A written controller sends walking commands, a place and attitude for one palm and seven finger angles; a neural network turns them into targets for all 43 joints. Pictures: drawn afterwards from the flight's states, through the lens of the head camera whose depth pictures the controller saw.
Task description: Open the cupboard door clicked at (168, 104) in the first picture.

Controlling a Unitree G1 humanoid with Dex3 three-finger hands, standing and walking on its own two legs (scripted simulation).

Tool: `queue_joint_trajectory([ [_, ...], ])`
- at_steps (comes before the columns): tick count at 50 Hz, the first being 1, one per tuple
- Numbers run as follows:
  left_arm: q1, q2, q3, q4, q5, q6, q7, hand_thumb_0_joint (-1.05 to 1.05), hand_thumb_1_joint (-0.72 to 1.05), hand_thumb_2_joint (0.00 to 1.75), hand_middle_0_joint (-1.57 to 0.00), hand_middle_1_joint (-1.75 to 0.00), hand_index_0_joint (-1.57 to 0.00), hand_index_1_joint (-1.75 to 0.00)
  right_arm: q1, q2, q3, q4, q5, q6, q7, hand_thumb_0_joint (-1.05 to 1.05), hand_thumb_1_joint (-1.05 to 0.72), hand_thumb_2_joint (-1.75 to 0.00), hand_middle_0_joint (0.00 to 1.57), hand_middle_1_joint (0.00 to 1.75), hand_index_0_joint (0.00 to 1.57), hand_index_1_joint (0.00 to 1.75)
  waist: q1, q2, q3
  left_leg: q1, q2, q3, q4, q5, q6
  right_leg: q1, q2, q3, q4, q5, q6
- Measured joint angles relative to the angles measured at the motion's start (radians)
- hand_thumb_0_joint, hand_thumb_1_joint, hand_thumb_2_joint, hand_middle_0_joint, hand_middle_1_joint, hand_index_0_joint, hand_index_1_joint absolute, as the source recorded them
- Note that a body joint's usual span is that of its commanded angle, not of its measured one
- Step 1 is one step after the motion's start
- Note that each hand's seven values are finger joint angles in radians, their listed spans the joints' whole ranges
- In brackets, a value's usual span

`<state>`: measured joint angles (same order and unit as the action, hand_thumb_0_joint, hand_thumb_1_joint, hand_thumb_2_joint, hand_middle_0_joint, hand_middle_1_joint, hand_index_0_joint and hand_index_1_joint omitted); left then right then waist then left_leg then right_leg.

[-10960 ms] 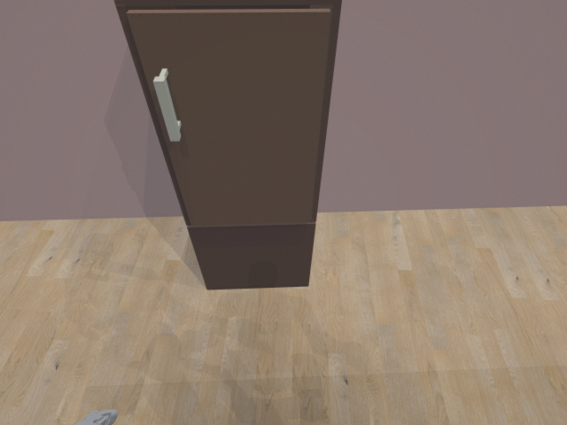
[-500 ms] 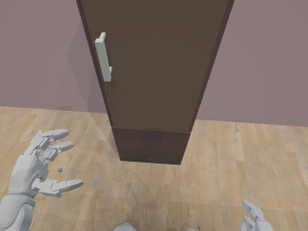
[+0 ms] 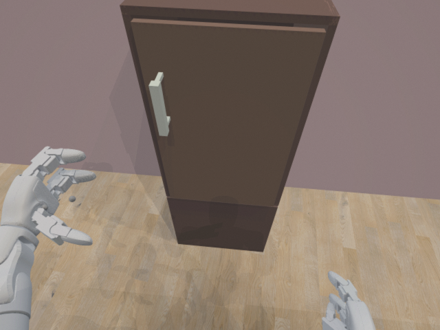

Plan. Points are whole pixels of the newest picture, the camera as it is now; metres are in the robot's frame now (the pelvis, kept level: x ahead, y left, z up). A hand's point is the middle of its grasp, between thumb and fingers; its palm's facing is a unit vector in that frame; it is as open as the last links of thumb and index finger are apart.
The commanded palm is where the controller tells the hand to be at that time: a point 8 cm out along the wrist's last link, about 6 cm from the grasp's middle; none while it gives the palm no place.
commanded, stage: raise the hand with hooked fingers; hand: left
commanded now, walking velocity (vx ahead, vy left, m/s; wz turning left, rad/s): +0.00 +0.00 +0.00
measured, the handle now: (162, 105) +0.55 +0.19 +0.10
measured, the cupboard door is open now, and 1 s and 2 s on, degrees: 0 0 0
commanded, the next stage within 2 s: move the hooked fingers beside the handle in 0.58 s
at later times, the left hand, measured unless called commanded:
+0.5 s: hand (87, 186) +0.30 +0.26 +0.12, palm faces +0.06 -1.00 -0.03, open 14.0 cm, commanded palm +0.27 +0.30 +0.13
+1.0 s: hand (100, 166) +0.34 +0.25 +0.12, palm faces +0.03 -1.00 +0.00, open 14.0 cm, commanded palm +0.31 +0.30 +0.12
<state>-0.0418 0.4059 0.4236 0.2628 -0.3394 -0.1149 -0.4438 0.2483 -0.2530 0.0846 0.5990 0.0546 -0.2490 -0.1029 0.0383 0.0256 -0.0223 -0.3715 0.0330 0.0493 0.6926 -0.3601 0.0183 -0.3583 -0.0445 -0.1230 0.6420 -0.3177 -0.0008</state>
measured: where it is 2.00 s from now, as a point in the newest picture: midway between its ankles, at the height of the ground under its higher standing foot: outside the picture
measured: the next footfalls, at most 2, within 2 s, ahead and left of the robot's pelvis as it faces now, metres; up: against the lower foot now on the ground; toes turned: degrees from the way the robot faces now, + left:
none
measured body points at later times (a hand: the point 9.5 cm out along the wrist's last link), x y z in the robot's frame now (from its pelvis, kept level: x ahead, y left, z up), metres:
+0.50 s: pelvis +0.00 -0.01 +0.01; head +0.02 -0.02 +0.46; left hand +0.29 +0.31 +0.12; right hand +0.16 -0.26 -0.07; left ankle +0.00 +0.10 -0.72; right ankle +0.01 -0.12 -0.72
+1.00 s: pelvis -0.01 -0.02 +0.00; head +0.02 -0.02 +0.45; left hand +0.34 +0.30 +0.13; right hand +0.14 -0.27 -0.08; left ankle +0.00 +0.10 -0.72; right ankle +0.01 -0.12 -0.72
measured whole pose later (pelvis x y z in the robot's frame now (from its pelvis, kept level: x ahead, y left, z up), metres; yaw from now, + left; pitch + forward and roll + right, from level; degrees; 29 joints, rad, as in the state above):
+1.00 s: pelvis -0.01 -0.02 +0.00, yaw -1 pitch +3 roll +0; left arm -0.35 0.47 0.44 0.61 -0.29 -0.12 -0.47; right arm 0.26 -0.28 0.07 0.62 0.06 -0.20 -0.12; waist -0.01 0.01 -0.01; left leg -0.37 0.04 0.06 0.64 -0.32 0.00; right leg -0.38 -0.03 -0.11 0.62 -0.29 -0.02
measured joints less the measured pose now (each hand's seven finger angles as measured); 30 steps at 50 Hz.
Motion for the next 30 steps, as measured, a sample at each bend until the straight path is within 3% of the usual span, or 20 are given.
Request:
queue_joint_trajectory([
  [6, -0.095, 0.046, 0.028, 0.09, 0.005, 0.051, -0.033, -0.01, -0.49, 0.3, -0.3, -1.2, -0.3, -1.2, 0.013, -0.014, -0.005, 0.009, 0.009, 0.015, -0.01, 0.01, -0.9, -0.9, 0.21, 0.3, 0.2, 0.3, -0.01, 0.006, 0.005, 0.026, 0.0, 0.002, -0.037, 0.015, -0.003, 0.023, 0.003, 0.001, -0.033, 0.012, -0.003],
  [10, -0.095, 0.055, 0.024, 0.108, -0.002, 0.072, -0.053, -0.01, -0.5, 0.3, -0.3, -1.2, -0.3, -1.2, 0.023, -0.027, -0.016, 0.002, 0.01, 0.022, -0.003, 0.01, -0.9, -0.9, 0.21, 0.3, 0.2, 0.3, -0.02, 0.009, -0.003, 0.035, 0.0, 0.012, -0.06, 0.023, -0.004, 0.022, 0.004, 0.01, -0.044, 0.018, -0.003],
  [22, -0.058, 0.005, 0.035, 0.085, 0.016, 0.032, -0.007, -0.01, -0.5, 0.3, -0.3, -1.2, -0.3, -1.2, 0.029, -0.028, -0.032, -0.004, 0.005, 0.033, 0.005, 0.01, -0.9, -0.9, 0.2, 0.3, 0.2, 0.3, -0.018, -0.01, 0.007, 0.05, 0.011, 0.018, -0.077, 0.03, -0.016, 0.027, 0.016, 0.018, -0.048, 0.019, -0.014],
  [30, -0.063, 0.011, 0.028, 0.089, 0.007, 0.03, -0.026, -0.01, -0.5, 0.3, -0.3, -1.2, -0.3, -1.2, 0.015, -0.02, -0.025, 0.0, 0.007, 0.032, -0.004, 0.01, -0.9, -0.9, 0.2, 0.3, 0.2, 0.3, -0.017, 0.003, 0.0, 0.062, 0.012, 0.016, -0.084, 0.034, -0.019, 0.038, 0.018, 0.016, -0.052, 0.021, -0.017],
])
